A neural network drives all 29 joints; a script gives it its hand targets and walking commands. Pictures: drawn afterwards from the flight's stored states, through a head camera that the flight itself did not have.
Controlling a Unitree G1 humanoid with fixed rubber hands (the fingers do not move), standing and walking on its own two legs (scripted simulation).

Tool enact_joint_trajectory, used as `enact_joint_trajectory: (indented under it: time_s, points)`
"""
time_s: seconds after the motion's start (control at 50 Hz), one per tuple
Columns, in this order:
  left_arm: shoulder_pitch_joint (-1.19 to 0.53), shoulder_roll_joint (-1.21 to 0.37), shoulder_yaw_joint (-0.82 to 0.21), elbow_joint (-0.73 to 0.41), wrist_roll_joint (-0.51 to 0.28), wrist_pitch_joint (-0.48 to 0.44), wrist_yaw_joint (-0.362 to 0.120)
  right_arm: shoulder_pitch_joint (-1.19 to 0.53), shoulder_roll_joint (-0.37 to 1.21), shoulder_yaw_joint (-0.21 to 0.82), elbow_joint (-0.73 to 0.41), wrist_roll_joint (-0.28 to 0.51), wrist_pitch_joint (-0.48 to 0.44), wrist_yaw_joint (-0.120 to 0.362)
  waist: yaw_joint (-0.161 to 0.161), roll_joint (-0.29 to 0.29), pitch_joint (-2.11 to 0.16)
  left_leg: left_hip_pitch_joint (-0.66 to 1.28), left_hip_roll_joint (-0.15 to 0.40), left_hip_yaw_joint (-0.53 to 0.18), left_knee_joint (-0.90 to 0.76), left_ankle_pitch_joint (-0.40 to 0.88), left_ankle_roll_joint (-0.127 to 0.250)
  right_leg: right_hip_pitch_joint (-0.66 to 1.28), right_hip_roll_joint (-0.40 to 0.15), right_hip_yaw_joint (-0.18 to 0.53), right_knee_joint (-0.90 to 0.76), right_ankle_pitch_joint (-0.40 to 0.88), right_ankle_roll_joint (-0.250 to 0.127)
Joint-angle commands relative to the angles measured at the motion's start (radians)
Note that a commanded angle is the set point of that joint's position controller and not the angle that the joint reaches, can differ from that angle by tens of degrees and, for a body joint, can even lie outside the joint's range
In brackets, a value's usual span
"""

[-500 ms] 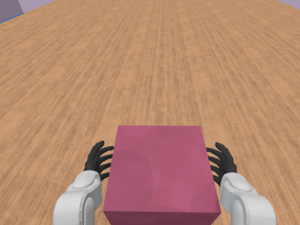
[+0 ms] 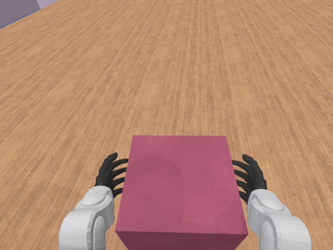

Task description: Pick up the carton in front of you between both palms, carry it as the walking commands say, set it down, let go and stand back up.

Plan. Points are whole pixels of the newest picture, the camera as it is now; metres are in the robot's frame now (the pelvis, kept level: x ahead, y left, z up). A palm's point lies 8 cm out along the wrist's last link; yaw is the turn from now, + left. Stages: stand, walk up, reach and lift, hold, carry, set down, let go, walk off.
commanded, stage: carry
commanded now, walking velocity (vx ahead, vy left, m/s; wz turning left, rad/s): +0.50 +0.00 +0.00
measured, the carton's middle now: (178, 202) +0.25 +0.00 +0.01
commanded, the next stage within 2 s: none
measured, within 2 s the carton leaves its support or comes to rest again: neither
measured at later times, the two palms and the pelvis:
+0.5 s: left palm (127, 98) +0.55 +0.16 +0.10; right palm (222, 98) +0.54 -0.14 +0.10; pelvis +0.32 +0.02 +0.00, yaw -2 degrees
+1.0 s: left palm (133, 79) +0.68 +0.17 +0.09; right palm (214, 77) +0.69 -0.13 +0.09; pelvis +0.45 +0.01 -0.01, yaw +1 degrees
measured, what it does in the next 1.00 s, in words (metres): walks ahead: left foot, then right foot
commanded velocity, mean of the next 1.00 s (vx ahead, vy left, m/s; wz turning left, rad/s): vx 0.10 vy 0.00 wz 0.00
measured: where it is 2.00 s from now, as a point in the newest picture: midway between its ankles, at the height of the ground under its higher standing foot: (174, 241)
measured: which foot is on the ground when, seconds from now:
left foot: up 0.00-0.06, down 0.08-0.56, up 0.58-0.68, down 0.70-1.00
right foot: down 0.00-0.08, up 0.10-0.50, down 0.52-1.00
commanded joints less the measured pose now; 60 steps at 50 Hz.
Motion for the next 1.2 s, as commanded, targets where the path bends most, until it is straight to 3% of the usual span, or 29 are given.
enact_joint_trajectory:
  time_s: [0.0,0.04,0.06,0.08,0.1,0.12,0.14,0.16,0.18,0.2,0.28,0.32,0.4,0.44,0.48,0.5,0.52,0.54,0.56,0.58,0.6,0.62,0.66,0.7,0.72,0.76,0.84,0.98,1.18]
  points:
    - [-0.343,-0.67,-0.585,-0.06,-0.245,0.007,-0.098,-0.357,0.703,0.612,-0.038,0.252,-0.007,0.085,0.002,-0.187,0.022,0.046,-0.029,0.052,-0.068,0.014,0.027,0.037,-0.21,0.049,0.007,0.486,-0.092]
    - [-0.364,-0.678,-0.6,-0.074,-0.25,0.005,-0.096,-0.351,0.709,0.605,-0.035,0.261,-0.011,0.092,-0.021,-0.159,-0.047,0.291,-0.09,0.116,-0.116,-0.047,0.038,-0.012,-0.182,-0.021,0.215,0.637,-0.061]
    - [-0.37,-0.68,-0.609,-0.081,-0.25,0.006,-0.094,-0.329,0.711,0.597,-0.019,0.262,-0.014,0.096,-0.035,-0.095,-0.121,0.5,-0.102,0.104,-0.114,-0.12,0.037,-0.109,-0.137,-0.039,0.41,0.602,-0.041]
    - [-0.371,-0.673,-0.611,-0.086,-0.248,0.008,-0.095,-0.32,0.702,0.584,-0.016,0.256,-0.018,0.099,-0.046,0.079,-0.185,0.666,0.102,-0.236,-0.216,-0.293,0.09,-0.305,-0.074,-0.044,0.675,0.393,0.003]
    - [-0.378,-0.694,-0.631,-0.102,-0.258,0.007,-0.098,-0.337,0.713,0.587,-0.006,0.263,-0.027,0.104,-0.036,0.322,-0.267,0.884,0.312,-0.643,-0.317,-0.283,0.233,-0.598,0.049,0.043,0.942,-0.054,0.029]
    - [-0.379,-0.728,-0.645,-0.096,-0.265,-0.002,-0.105,-0.32,0.759,0.593,-0.007,0.28,-0.035,0.113,-0.032,0.288,-0.249,0.846,0.325,-0.659,-0.349,-0.096,0.238,-0.672,0.03,0.17,1.086,-0.179,0.005]
    - [-0.386,-0.779,-0.655,-0.08,-0.266,-0.013,-0.114,-0.336,0.797,0.607,-0.021,0.287,-0.046,0.123,-0.036,0.209,-0.243,0.806,0.293,-0.535,-0.315,0.043,0.224,-0.696,-0.017,0.207,1.135,-0.152,-0.021]
    - [-0.384,-0.822,-0.663,-0.07,-0.261,-0.027,-0.123,-0.349,0.84,0.623,-0.022,0.285,-0.058,0.134,-0.03,0.092,-0.246,0.761,0.274,-0.448,-0.301,0.091,0.192,-0.701,-0.06,0.222,1.085,-0.094,-0.033]
    - [-0.385,-0.859,-0.665,-0.059,-0.255,-0.041,-0.13,-0.369,0.873,0.64,-0.028,0.288,-0.071,0.143,-0.025,0.041,-0.225,0.686,0.251,-0.371,-0.318,0.115,0.159,-0.671,-0.088,0.225,1.005,-0.039,-0.036]
    - [-0.378,-0.885,-0.667,-0.05,-0.25,-0.054,-0.135,-0.38,0.89,0.653,-0.032,0.293,-0.082,0.151,-0.021,0.059,-0.227,0.649,0.232,-0.309,-0.343,0.067,0.133,-0.641,-0.096,0.219,0.942,-0.004,-0.033]
    - [-0.29,-0.878,-0.661,-0.019,-0.21,-0.087,-0.128,-0.322,0.855,0.661,-0.03,0.298,-0.104,0.169,-0.019,0.091,-0.17,0.608,0.193,-0.149,-0.352,0.28,0.135,-0.622,-0.049,0.119,0.689,0.036,-0.001]
    - [-0.277,-0.851,-0.659,-0.035,-0.205,-0.089,-0.118,-0.301,0.822,0.658,-0.041,0.296,-0.103,0.169,-0.014,0.126,-0.143,0.592,0.157,-0.062,-0.335,0.363,0.118,-0.603,-0.036,0.086,0.552,0.095,0.005]
    - [-0.321,-0.782,-0.675,-0.112,-0.237,-0.064,-0.104,-0.284,0.759,0.635,-0.073,0.283,-0.087,0.148,-0.022,0.158,-0.098,0.563,0.128,0.03,-0.294,0.486,0.092,-0.514,0.002,0.03,0.388,0.274,0.004]
    - [-0.327,-0.731,-0.665,-0.123,-0.249,-0.043,-0.098,-0.286,0.717,0.618,-0.08,0.273,-0.069,0.131,-0.023,0.145,-0.089,0.554,0.114,0.052,-0.233,0.43,0.073,-0.436,0.013,0.005,0.323,0.341,0.0]
    - [-0.324,-0.685,-0.642,-0.115,-0.251,-0.02,-0.091,-0.298,0.666,0.599,-0.079,0.263,-0.046,0.113,-0.009,0.091,-0.073,0.497,0.08,0.081,-0.111,0.369,0.023,-0.275,0.022,-0.026,0.161,0.49,0.001]
    - [-0.326,-0.659,-0.625,-0.11,-0.246,-0.007,-0.087,-0.306,0.641,0.591,-0.078,0.257,-0.034,0.104,-0.008,0.07,-0.096,0.446,0.069,0.072,-0.055,0.296,-0.012,-0.152,-0.031,0.013,0.149,0.587,0.0]
    - [-0.336,-0.632,-0.608,-0.106,-0.245,0.004,-0.083,-0.31,0.62,0.589,-0.077,0.255,-0.019,0.096,-0.01,-0.053,-0.156,0.328,0.019,0.052,0.066,0.041,-0.046,0.012,-0.184,0.152,0.243,0.967,-0.048]
    - [-0.326,-0.637,-0.595,-0.083,-0.249,0.01,-0.08,-0.319,0.618,0.596,-0.084,0.262,-0.005,0.09,0.003,-0.183,-0.243,0.226,-0.025,-0.006,0.173,-0.254,-0.062,0.157,-0.305,0.305,0.264,1.14,-0.162]
    - [-0.294,-0.662,-0.589,-0.071,-0.253,0.011,-0.082,-0.328,0.632,0.609,-0.094,0.274,0.002,0.09,0.003,-0.235,-0.278,0.22,-0.041,-0.04,0.238,-0.513,-0.056,0.14,-0.345,0.363,0.206,1.107,-0.21]
    - [-0.309,-0.694,-0.59,-0.075,-0.26,0.011,-0.088,-0.346,0.664,0.625,-0.092,0.283,0.004,0.093,-0.003,-0.193,-0.28,0.221,-0.031,-0.092,0.19,-0.573,-0.04,0.113,-0.335,0.353,0.178,0.983,-0.208]
    - [-0.327,-0.729,-0.595,-0.07,-0.264,0.01,-0.095,-0.363,0.702,0.63,-0.085,0.289,0.002,0.099,-0.008,-0.153,-0.274,0.259,-0.019,-0.107,0.06,-0.585,-0.028,0.061,-0.306,0.303,0.154,0.845,-0.18]
    - [-0.347,-0.76,-0.597,-0.069,-0.267,0.005,-0.102,-0.391,0.739,0.635,-0.083,0.293,0.0,0.106,-0.01,-0.165,-0.254,0.318,-0.017,-0.094,-0.063,-0.536,-0.02,0.007,-0.264,0.251,0.149,0.733,-0.137]
    - [-0.379,-0.788,-0.605,-0.077,-0.273,-0.003,-0.115,-0.402,0.79,0.641,-0.068,0.288,-0.01,0.117,-0.014,-0.152,-0.247,0.425,-0.015,-0.061,-0.201,-0.258,-0.025,-0.074,-0.204,0.183,0.145,0.487,-0.081]
    - [-0.413,-0.793,-0.618,-0.096,-0.272,-0.006,-0.123,-0.41,0.806,0.646,-0.068,0.284,-0.017,0.122,-0.012,-0.062,-0.216,0.418,0.043,-0.087,-0.203,-0.166,-0.034,-0.124,-0.162,0.129,0.169,0.363,-0.048]
    - [-0.43,-0.794,-0.626,-0.092,-0.275,-0.003,-0.124,-0.417,0.798,0.639,-0.062,0.281,-0.015,0.122,-0.009,-0.017,-0.191,0.41,0.065,-0.094,-0.176,-0.066,-0.034,-0.134,-0.144,0.119,0.213,0.442,-0.044]
    - [-0.394,-0.772,-0.618,-0.055,-0.266,0.006,-0.121,-0.391,0.761,0.62,-0.037,0.272,-0.009,0.118,-0.012,-0.015,-0.194,0.427,0.07,-0.083,-0.129,0.093,-0.033,-0.134,-0.136,0.117,0.289,0.629,-0.052]
    - [-0.387,-0.76,-0.615,-0.047,-0.259,0.011,-0.113,-0.37,0.748,0.605,-0.014,0.266,-0.007,0.117,-0.013,0.001,-0.22,0.435,0.06,-0.073,-0.078,0.286,-0.029,-0.135,-0.128,0.101,0.371,0.779,-0.058]
    - [-0.416,-0.787,-0.626,-0.047,-0.253,0.003,-0.115,-0.403,0.769,0.617,-0.015,0.281,-0.019,0.131,-0.016,0.019,-0.206,0.47,0.061,-0.063,-0.074,0.394,-0.03,-0.174,-0.108,0.085,0.388,0.694,-0.045]
    - [-0.456,-0.726,-0.583,0.124,-0.189,-0.07,-0.167,-0.451,0.72,0.587,0.141,0.222,-0.09,0.185,-0.015,0.012,-0.175,0.481,0.075,-0.054,-0.093,0.303,-0.012,-0.205,-0.121,0.1,0.372,0.553,-0.039]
